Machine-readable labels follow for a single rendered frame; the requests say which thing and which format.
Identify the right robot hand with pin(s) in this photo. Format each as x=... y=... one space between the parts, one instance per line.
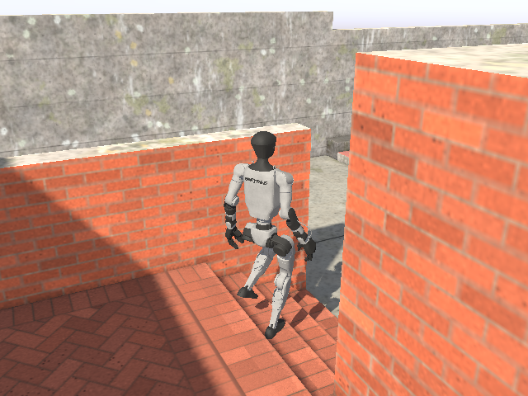
x=309 y=248

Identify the left robot upper arm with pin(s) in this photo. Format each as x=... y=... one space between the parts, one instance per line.
x=235 y=184

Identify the left robot hand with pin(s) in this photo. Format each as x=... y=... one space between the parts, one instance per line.
x=236 y=233

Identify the robot right shin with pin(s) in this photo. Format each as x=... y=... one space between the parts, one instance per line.
x=278 y=301

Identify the right robot forearm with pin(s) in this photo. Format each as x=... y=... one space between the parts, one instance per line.
x=296 y=228

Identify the robot head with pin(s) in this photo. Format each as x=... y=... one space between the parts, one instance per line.
x=263 y=143

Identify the left robot forearm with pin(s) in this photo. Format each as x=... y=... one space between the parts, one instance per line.
x=230 y=212

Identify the right robot upper arm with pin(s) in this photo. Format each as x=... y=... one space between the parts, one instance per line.
x=285 y=181

